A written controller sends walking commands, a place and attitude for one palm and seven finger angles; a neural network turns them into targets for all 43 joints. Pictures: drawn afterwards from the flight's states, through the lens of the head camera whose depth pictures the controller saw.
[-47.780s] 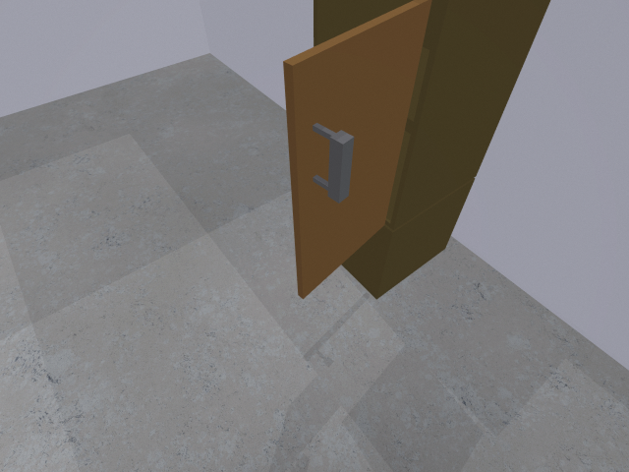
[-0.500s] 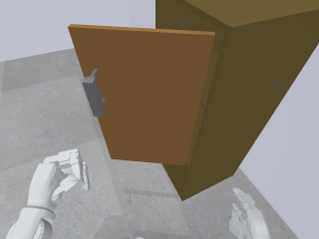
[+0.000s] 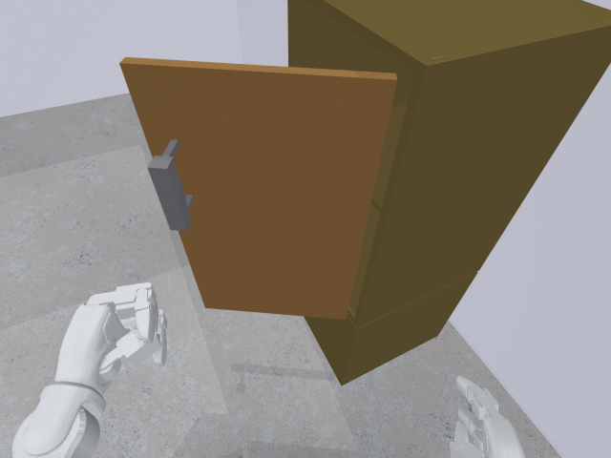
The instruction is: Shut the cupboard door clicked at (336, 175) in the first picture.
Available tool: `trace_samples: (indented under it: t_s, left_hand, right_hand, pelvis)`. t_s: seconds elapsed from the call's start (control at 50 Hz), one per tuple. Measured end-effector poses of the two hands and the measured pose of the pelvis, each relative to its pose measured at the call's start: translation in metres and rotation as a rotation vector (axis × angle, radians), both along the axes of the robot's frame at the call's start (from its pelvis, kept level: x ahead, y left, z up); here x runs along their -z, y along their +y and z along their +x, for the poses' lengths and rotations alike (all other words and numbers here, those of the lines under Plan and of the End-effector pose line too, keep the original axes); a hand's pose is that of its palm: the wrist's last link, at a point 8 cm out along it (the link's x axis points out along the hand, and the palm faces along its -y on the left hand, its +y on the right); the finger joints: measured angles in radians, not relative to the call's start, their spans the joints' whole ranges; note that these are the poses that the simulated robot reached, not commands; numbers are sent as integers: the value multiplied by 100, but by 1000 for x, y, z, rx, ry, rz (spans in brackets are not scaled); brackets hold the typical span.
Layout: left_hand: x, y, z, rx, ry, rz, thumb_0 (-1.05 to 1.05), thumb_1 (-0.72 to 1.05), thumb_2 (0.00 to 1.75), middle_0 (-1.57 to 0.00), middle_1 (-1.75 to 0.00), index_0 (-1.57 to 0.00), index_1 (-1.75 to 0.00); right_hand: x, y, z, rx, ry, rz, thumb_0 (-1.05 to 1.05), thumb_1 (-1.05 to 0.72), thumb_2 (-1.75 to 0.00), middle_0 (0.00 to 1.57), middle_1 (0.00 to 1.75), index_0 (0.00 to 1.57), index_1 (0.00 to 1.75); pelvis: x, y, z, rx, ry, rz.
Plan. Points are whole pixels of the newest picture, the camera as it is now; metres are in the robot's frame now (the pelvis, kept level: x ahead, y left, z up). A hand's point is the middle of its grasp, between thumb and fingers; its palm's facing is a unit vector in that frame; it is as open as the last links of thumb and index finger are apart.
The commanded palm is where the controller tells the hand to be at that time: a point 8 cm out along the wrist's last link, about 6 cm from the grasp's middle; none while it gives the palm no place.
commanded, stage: raise the hand and make a fist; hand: left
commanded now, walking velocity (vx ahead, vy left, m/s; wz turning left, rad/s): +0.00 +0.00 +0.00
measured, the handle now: (176, 185) +0.46 +0.24 +0.10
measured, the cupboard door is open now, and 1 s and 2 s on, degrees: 59 59 57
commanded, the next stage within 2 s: bring the fist close to the handle in 0.08 s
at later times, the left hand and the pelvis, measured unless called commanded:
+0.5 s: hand (162, 296) +0.27 +0.19 +0.11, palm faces +0.01 -1.00 -0.06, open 3.1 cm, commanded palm +0.25 +0.25 +0.11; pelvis +0.00 -0.02 +0.00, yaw +1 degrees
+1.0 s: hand (173, 253) +0.33 +0.20 +0.11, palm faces +0.01 -1.00 -0.02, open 3.1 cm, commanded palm +0.31 +0.25 +0.11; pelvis +0.00 -0.01 +0.00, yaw -1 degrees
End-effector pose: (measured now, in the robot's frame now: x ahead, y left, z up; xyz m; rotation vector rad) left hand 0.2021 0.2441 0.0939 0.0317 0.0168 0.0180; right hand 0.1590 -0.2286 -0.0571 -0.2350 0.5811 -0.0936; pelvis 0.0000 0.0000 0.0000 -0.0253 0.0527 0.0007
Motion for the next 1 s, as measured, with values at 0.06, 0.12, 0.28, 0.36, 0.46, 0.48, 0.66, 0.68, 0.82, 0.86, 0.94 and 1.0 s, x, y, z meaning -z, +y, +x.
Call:
trace_samples:
  t_s: [0.06, 0.12, 0.28, 0.36, 0.46, 0.48, 0.66, 0.68, 0.82, 0.86, 0.94, 1.0]
  left_hand:
    - [-17, 2, 2, -32, -105, 25, 2, 90, 90, -130, -150, -130, -150]
    - [-24, -3, 4, -14, -125, 30, 2, 90, 90, -130, -150, -130, -150]
    - [2, -13, 4, 25, 44, 12, 2, 90, 90, -130, -150, -130, -150]
    - [-13, 0, 12, -45, -66, 35, 2, 90, 90, -131, -150, -130, -150]
    - [-23, 5, 33, -25, -112, 37, 2, 90, 90, -130, -150, -130, -150]
    - [-20, 4, 38, -7, -89, 32, 2, 90, 90, -130, -150, -130, -150]
    - [-11, 5, 72, 9, -29, -7, 2, 90, 90, -130, -150, -130, -150]
    - [-14, 7, 74, -2, -54, -4, 2, 90, 90, -130, -150, -130, -150]
    - [-15, 18, 86, -2, -47, -1, 2, 90, 90, -130, -150, -130, -150]
    - [-9, 16, 88, 16, -14, -9, 2, 91, 90, -130, -150, -130, -150]
    - [-6, 10, 97, 27, -14, -13, 2, 90, 90, -130, -150, -130, -150]
    - [-13, 11, 107, 14, -64, -10, 2, 90, 90, -130, -150, -130, -150]
  right_hand:
    - [2, -2, 3, -18, 1, 2, 1, -90, -90, 20, 30, 20, 30]
    - [5, -3, 6, -21, -2, 19, 1, -90, -90, 20, 30, 20, 30]
    - [6, -9, 10, 4, -9, 38, 1, -90, -90, 20, 30, 20, 30]
    - [9, -14, 10, -7, 9, 25, 1, -90, -90, 20, 30, 20, 30]
    - [15, -23, 7, 3, 36, 20, 1, -90, -90, 20, 30, 20, 30]
    - [16, -25, 6, 12, 40, 21, 1, -90, -90, 20, 30, 21, 30]
    - [15, -41, -9, 86, 76, -4, 1, -90, -90, 20, 30, 20, 30]
    - [15, -41, -10, 89, 80, -7, 1, -90, -90, 20, 30, 20, 30]
    - [17, -39, -16, 97, 112, -7, 1, -90, -90, 20, 30, 20, 30]
    - [18, -37, -17, 100, 118, -7, 1, -90, -90, 20, 30, 20, 30]
    - [19, -30, -18, 97, 128, -11, 1, -90, -90, 20, 30, 20, 30]
    - [20, -25, -20, 92, 139, -12, 1, -90, -90, 20, 30, 20, 30]
  pelvis:
    - [1, -3, 0, -7, -2, -2]
    - [1, -5, 0, -11, 0, -2]
    - [0, -13, 3, -3, 2, 11]
    - [1, -19, 2, -8, 0, 11]
    - [2, -23, 1, -13, 5, 9]
    - [1, -23, 1, -12, 7, 9]
    - [-1, -22, 5, 17, 20, 23]
    - [-1, -22, 5, 18, 21, 23]
    - [-1, -16, 5, 14, 26, 15]
    - [-2, -13, 5, 13, 27, 13]
    - [-2, -9, 2, 11, 29, 11]
    - [-2, -8, 1, 12, 31, 11]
